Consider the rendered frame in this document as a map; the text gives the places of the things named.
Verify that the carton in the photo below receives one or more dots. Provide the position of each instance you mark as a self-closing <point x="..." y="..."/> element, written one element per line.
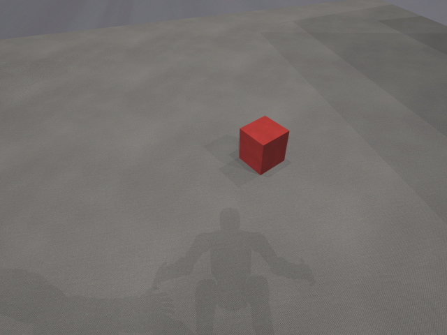
<point x="263" y="144"/>

